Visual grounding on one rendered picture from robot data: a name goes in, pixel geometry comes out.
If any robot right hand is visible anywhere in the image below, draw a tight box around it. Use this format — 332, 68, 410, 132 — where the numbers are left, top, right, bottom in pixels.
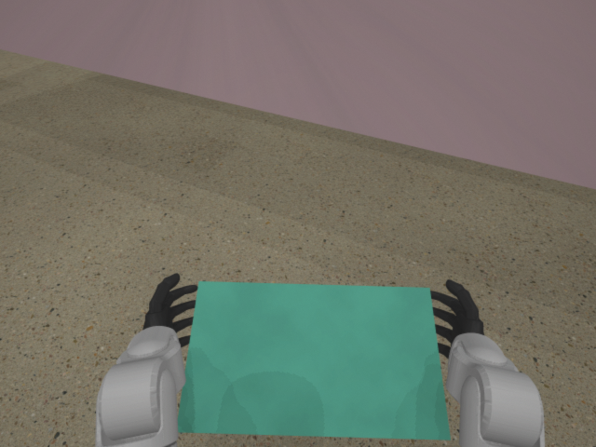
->
430, 279, 484, 359

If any carton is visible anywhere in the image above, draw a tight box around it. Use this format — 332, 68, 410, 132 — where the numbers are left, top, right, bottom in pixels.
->
178, 281, 451, 440

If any robot left hand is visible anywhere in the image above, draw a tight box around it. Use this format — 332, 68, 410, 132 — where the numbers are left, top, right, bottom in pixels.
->
143, 273, 198, 347

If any robot right forearm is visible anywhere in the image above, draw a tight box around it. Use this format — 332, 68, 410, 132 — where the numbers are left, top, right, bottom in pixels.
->
446, 332, 545, 447

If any robot left forearm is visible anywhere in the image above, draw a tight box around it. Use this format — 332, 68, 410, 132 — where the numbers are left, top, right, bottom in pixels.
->
95, 326, 186, 447

